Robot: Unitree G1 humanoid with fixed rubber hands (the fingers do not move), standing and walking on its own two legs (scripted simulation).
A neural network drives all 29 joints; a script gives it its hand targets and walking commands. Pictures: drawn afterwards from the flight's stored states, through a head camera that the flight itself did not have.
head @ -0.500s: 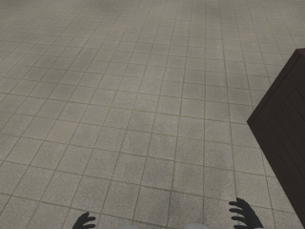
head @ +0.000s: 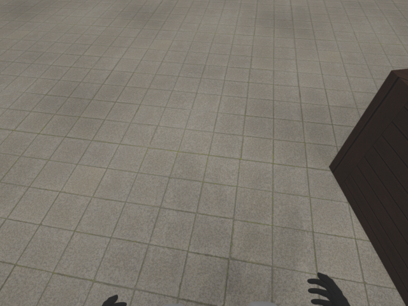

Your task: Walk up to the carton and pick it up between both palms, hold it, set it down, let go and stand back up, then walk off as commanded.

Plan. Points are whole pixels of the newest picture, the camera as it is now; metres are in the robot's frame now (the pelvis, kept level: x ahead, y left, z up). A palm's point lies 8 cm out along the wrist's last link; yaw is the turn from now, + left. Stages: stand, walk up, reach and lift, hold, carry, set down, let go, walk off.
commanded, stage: stand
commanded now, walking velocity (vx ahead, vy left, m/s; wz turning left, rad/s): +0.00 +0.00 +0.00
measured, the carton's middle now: out of the picture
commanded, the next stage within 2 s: walk up in 0.50 s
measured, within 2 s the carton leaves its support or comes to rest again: neither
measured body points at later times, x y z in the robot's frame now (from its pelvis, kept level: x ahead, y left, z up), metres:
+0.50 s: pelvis -0.02 +0.00 +0.00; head -0.02 +0.00 +0.45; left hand +0.05 +0.25 -0.14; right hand +0.07 -0.25 -0.13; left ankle +0.00 +0.12 -0.72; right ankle -0.01 -0.12 -0.72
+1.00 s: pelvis -0.04 -0.06 -0.01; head -0.03 -0.09 +0.44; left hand +0.13 +0.21 -0.11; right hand -0.02 -0.36 -0.14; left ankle +0.00 +0.12 -0.72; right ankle -0.05 -0.20 -0.71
